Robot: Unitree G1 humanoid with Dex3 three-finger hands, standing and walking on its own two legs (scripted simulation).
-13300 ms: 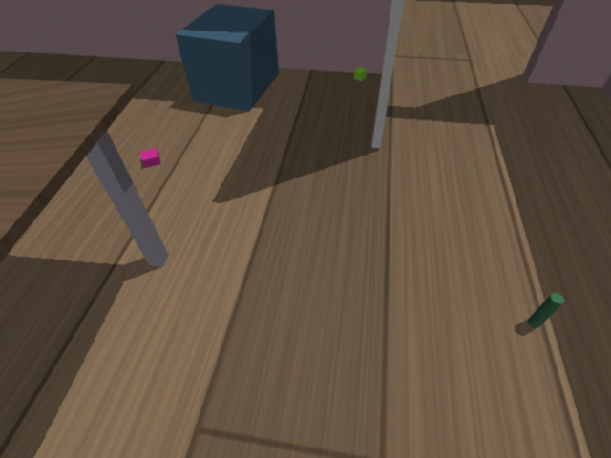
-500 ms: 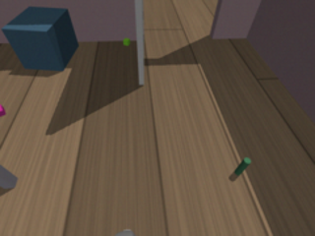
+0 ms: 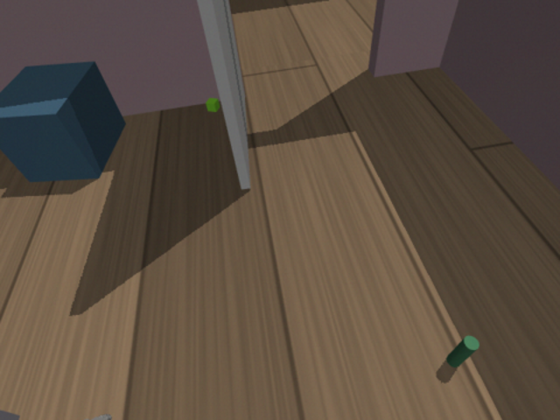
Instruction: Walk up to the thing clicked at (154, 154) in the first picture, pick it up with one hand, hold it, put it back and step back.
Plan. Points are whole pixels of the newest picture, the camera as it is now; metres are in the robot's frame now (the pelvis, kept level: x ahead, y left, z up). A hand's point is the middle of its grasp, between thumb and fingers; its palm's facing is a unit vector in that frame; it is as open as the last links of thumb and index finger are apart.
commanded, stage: walk up
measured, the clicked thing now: out of the picture +0.80 +1.37 -0.74
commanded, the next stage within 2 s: none
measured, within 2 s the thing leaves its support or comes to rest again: neither
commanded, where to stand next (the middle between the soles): +0.55 +0.03 m, yaw +0 degrees
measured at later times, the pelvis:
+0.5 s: pelvis +0.20 +0.05 +0.01, yaw +0 degrees
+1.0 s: pelvis +0.41 -0.02 +0.02, yaw +24 degrees
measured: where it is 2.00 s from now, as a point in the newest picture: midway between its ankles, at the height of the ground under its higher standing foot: (310, 331)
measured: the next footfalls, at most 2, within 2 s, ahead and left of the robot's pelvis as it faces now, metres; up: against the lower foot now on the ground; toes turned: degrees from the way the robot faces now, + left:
left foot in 0.26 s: +0.26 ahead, +0.15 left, +0.00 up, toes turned +6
right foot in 0.76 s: +0.48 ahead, -0.09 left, +0.00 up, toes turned +16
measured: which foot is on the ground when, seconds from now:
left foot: up 0.00-0.24, down 0.26-0.78, up 0.80-1.00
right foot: down 0.00-0.30, up 0.32-0.74, down 0.76-1.00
